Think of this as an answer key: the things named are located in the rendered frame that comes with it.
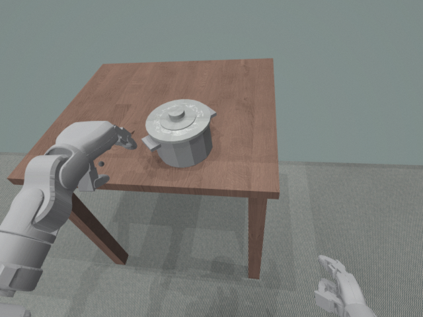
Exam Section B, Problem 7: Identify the robot left forearm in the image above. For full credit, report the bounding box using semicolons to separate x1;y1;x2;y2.
0;143;89;297

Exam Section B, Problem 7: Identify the pot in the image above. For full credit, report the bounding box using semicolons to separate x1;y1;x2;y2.
141;106;217;168

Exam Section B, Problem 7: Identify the robot right forearm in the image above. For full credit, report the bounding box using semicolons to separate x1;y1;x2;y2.
343;303;377;317

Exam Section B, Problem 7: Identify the lid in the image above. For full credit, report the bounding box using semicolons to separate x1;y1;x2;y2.
145;99;211;144

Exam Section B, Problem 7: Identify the robot left upper arm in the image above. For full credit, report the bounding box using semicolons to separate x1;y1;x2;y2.
0;302;31;317

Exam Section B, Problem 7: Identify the left robot hand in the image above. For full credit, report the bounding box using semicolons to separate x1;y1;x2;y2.
56;121;137;192

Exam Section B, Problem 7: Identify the right robot hand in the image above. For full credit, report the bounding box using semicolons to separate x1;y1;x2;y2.
315;255;367;317

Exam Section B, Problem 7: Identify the knob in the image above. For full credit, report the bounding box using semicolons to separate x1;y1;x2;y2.
168;106;185;120

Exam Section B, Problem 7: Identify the table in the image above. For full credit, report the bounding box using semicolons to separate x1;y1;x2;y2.
7;58;280;279

